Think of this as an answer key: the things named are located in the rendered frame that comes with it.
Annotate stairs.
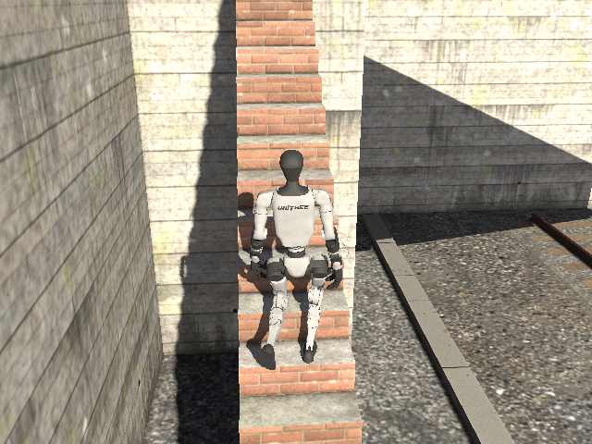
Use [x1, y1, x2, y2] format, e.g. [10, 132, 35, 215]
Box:
[236, 0, 363, 444]

